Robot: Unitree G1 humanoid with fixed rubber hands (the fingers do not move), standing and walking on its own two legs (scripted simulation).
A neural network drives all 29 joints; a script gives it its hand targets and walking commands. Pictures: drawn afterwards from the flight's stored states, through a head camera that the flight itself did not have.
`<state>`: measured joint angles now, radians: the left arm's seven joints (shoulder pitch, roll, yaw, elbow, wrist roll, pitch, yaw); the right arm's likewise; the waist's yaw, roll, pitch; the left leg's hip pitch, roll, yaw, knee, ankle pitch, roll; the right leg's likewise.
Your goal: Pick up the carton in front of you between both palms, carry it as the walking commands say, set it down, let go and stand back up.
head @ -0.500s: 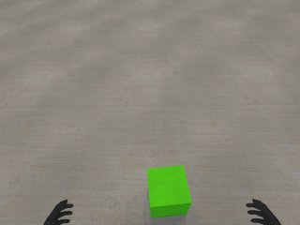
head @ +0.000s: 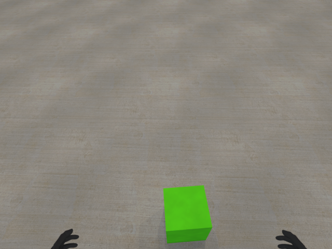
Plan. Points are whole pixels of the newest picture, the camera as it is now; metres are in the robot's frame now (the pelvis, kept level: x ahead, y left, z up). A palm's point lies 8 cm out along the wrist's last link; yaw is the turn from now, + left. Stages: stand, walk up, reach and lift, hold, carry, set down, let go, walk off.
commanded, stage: stand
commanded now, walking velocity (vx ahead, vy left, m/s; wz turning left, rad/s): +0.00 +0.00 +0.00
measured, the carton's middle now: (185, 215) +0.40 -0.06 -0.65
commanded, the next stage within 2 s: none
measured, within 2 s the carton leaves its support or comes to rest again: neither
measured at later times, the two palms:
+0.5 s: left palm out of the picture +0.08 +0.30 -0.09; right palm out of the picture +0.07 -0.30 -0.10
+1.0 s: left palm out of the picture +0.06 +0.30 -0.09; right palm out of the picture +0.06 -0.31 -0.10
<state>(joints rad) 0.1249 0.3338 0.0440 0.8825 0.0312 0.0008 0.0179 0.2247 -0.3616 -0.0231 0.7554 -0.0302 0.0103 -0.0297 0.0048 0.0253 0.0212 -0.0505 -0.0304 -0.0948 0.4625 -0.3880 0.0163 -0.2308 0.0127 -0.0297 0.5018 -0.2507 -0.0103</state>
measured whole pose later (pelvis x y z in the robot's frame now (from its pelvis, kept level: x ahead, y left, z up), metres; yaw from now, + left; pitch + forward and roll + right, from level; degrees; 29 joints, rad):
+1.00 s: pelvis -0.03 -0.01 +0.01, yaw +0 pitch -2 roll +0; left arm 0.09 0.38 0.02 1.06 0.01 -0.01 0.01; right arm 0.19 -0.39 0.00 0.95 -0.02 -0.01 -0.02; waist 0.01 0.02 0.03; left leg -0.02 -0.03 -0.10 0.36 -0.30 0.00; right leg -0.20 0.01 -0.03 0.39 -0.16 -0.02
